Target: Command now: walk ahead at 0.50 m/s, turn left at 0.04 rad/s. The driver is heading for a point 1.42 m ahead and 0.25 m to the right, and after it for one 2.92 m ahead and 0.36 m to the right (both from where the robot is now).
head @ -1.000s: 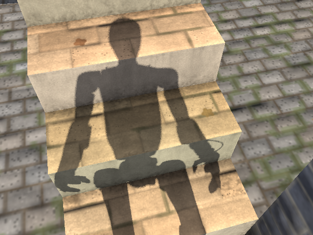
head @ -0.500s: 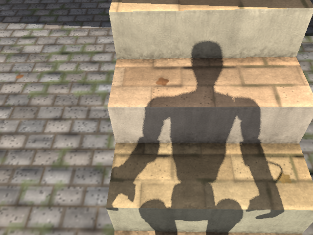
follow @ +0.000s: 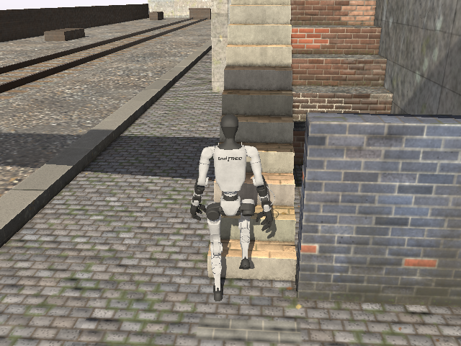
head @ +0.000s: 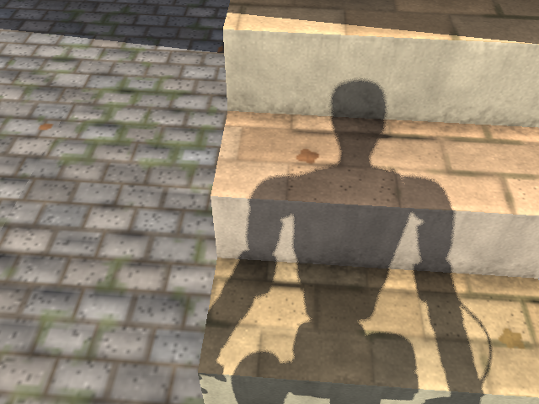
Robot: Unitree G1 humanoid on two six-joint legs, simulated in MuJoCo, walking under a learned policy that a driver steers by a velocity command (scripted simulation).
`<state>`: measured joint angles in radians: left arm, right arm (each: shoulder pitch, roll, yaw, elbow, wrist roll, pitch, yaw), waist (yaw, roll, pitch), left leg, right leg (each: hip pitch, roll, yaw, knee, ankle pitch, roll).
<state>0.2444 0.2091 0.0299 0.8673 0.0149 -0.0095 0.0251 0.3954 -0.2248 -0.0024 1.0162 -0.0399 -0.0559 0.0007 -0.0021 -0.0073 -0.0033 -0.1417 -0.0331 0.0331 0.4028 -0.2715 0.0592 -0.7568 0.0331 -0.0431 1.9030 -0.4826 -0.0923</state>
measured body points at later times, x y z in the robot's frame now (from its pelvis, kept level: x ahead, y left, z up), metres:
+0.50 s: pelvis +0.17 -0.10 +0.12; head +0.16 -0.12 +0.57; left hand +0.21 +0.14 -0.02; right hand +0.30 -0.34 +0.00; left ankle +0.12 +0.04 -0.38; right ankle +0.21 -0.17 -0.55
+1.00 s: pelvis +0.42 -0.08 +0.27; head +0.42 -0.11 +0.72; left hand +0.40 +0.15 +0.13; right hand +0.57 -0.29 +0.14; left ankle +0.50 -0.02 -0.36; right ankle +0.27 -0.18 -0.32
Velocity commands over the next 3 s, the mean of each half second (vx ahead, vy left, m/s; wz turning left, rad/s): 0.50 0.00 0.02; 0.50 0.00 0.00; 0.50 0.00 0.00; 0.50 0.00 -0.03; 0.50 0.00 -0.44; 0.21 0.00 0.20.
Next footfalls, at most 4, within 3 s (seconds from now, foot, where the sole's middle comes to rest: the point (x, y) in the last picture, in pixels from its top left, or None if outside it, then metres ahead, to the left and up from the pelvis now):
0.30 right None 0.25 -0.17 -0.59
0.90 left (293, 320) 0.54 -0.02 -0.40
1.42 right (387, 158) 0.79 -0.20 -0.21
1.86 left None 1.06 0.00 -0.02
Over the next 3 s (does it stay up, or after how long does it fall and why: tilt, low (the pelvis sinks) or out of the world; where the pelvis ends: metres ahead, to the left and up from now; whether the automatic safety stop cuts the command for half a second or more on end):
stays up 1.38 -0.34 1.01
